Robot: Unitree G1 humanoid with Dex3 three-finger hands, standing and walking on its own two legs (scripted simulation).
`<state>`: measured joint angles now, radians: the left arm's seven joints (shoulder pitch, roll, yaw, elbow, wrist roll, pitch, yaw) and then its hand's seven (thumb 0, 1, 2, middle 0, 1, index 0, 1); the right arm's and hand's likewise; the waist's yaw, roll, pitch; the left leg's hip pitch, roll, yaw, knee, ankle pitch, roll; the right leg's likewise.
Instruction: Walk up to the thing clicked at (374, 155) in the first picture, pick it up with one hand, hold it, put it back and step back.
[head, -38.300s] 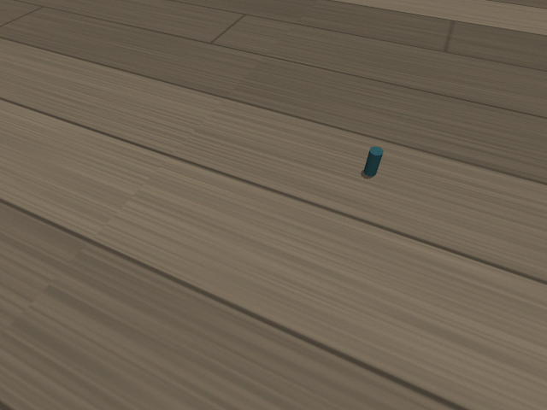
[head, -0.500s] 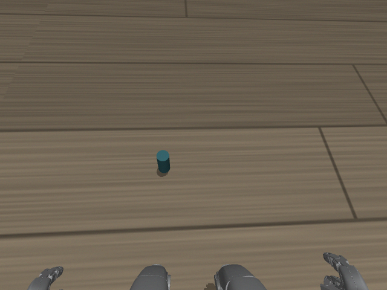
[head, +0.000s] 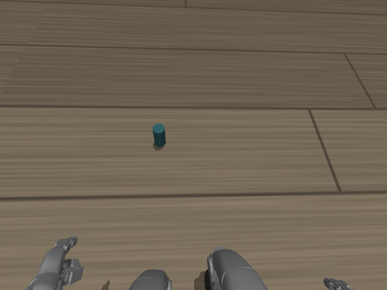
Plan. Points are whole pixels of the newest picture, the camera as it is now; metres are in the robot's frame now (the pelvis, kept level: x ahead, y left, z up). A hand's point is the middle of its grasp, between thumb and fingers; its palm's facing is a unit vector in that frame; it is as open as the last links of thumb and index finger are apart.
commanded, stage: step back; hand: left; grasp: from the side
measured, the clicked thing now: (159, 135) +0.87 +0.17 -0.68
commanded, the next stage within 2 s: stand in 1.46 s
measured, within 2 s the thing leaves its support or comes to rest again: neither
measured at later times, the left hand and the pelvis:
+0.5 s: hand out of the picture -0.09 +0.21 -0.12, palm faces +0.00 -0.90 -0.44, open 7.4 cm; pelvis -0.16 -0.07 +0.01, yaw -1 degrees
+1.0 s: hand out of the picture -0.13 +0.19 -0.13, palm faces +0.07 -0.92 -0.40, open 7.4 cm; pelvis -0.17 -0.08 +0.01, yaw +4 degrees
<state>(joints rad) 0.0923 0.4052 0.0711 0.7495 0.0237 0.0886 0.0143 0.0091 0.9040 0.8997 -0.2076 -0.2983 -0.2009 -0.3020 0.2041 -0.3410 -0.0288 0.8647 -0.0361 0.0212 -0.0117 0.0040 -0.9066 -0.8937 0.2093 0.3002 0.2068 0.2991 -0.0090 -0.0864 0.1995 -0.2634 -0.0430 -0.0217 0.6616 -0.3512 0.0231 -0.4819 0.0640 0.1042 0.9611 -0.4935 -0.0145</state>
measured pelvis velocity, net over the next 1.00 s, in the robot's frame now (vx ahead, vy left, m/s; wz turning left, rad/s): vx -0.17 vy -0.08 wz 0.07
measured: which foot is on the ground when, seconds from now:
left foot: down 0.00-0.30, up 0.32-0.60, down 0.62-0.92, up 0.94-1.00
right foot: up 0.00-0.24, down 0.26-1.00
